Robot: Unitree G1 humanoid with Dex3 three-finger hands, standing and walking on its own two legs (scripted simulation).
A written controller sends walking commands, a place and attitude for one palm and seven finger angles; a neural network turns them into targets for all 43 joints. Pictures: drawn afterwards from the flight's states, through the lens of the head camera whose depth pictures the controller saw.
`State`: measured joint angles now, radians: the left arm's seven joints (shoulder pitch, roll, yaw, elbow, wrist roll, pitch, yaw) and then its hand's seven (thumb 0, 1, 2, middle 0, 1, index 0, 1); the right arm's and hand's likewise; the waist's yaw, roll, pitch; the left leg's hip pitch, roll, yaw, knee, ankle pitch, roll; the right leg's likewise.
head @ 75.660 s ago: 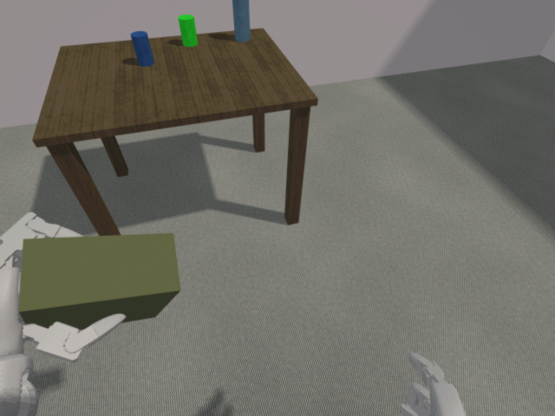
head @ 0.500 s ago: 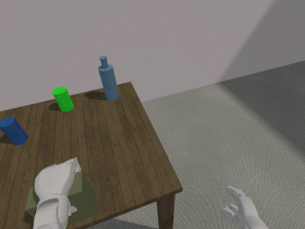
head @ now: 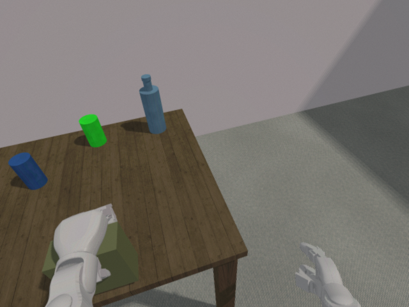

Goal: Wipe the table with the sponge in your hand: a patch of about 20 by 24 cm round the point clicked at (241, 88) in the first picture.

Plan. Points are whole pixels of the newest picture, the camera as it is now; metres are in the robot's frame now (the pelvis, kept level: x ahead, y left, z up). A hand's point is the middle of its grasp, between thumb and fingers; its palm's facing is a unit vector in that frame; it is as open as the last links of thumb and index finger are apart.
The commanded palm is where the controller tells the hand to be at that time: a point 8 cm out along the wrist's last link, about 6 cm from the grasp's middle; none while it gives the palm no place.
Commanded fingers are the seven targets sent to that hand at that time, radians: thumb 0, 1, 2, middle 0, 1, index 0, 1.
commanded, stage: lift the sponge slowly off the table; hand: left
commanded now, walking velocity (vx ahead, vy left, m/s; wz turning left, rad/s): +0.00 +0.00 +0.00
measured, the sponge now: (101, 266) +0.19 +0.27 -0.04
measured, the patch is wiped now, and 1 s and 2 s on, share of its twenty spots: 1.00 1.00 1.00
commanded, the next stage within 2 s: bring the sponge back beside the body in 1.28 s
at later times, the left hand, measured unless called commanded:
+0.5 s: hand (80, 240) +0.19 +0.27 +0.07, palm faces +0.02 -0.14 -0.99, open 10.4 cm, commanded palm +0.17 +0.27 +0.14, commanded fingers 0.00 0.10 1.30 -1.20 -1.60 -1.20 -1.60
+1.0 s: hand (79, 222) +0.21 +0.27 +0.10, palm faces +0.07 -0.13 -0.99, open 10.4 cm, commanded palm +0.18 +0.27 +0.17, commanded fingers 0.00 0.10 1.30 -1.20 -1.60 -1.20 -1.60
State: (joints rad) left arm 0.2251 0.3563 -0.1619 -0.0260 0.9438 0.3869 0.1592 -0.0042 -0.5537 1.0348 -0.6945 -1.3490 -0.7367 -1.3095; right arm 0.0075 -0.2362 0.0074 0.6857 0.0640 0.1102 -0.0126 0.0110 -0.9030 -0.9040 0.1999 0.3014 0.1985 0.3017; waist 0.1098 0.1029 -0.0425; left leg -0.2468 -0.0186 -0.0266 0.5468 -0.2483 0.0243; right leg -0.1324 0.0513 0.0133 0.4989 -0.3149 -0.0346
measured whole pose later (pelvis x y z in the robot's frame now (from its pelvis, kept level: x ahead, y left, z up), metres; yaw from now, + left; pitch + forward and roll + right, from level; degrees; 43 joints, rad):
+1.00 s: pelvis -0.01 +0.00 +0.01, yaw +0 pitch -5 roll -1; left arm 0.13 0.45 -0.11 -0.17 0.90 0.45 0.01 0.00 -0.55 1.04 -0.70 -1.34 -0.74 -1.31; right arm -0.03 -0.26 0.04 0.68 0.07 0.10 -0.03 0.01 -0.90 -0.90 0.20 0.30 0.20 0.30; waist 0.12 0.12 -0.01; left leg -0.18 -0.02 -0.03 0.46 -0.19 0.03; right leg -0.07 0.04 0.01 0.43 -0.27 -0.03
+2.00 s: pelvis -0.01 -0.01 +0.00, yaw +0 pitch -6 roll -1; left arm 0.21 0.50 -0.05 -0.28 0.87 0.42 -0.02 0.00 -0.55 1.04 -0.70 -1.34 -0.74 -1.31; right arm -0.02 -0.26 0.04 0.67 0.07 0.09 -0.04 0.01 -0.90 -0.90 0.20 0.30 0.20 0.30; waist 0.12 0.13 -0.01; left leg -0.18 -0.01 -0.04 0.47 -0.20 0.01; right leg -0.07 0.06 0.01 0.43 -0.27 -0.05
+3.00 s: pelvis -0.02 +0.00 +0.00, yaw +1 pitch -6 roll -1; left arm 0.29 0.51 -0.02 -0.35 0.86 0.44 -0.05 0.00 -0.55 1.04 -0.70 -1.34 -0.74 -1.31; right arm -0.02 -0.26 0.05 0.66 0.07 0.07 -0.04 0.01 -0.90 -0.90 0.20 0.30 0.20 0.30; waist 0.13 0.13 0.00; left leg -0.19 -0.02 -0.04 0.48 -0.18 0.02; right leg -0.07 0.05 0.00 0.43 -0.26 -0.03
